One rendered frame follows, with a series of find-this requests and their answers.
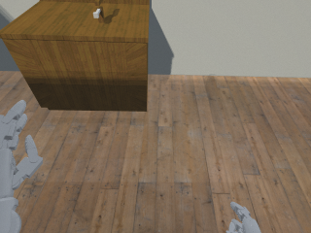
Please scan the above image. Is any robot left hand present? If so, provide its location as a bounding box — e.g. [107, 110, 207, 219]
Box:
[0, 100, 43, 199]

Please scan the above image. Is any tap lever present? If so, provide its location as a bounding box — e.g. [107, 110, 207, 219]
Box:
[93, 9, 101, 18]

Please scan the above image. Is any counter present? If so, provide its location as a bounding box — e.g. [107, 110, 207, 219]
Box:
[0, 0, 150, 112]

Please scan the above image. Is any robot left forearm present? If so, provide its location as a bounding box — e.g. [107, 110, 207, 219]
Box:
[0, 197, 22, 233]

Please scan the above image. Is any robot right hand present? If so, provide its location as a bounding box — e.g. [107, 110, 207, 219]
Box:
[225, 201, 261, 233]

